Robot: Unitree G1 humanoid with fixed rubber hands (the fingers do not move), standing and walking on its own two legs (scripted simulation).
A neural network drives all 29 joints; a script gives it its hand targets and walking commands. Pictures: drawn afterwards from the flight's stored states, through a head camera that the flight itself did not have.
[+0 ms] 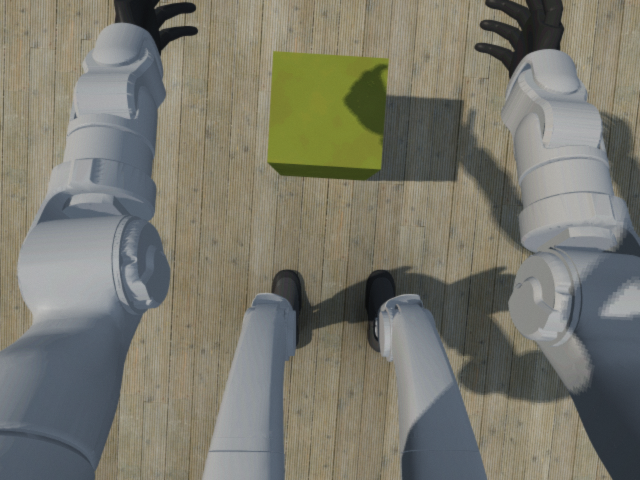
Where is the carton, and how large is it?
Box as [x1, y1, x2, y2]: [267, 51, 388, 180]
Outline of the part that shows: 273,51 267,162 282,175 364,180 379,170 381,162 388,58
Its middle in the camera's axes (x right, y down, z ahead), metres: +0.02 -0.23 +0.83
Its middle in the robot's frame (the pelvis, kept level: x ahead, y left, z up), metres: +0.55 +0.01 -0.53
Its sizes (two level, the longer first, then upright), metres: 0.210 0.200 0.250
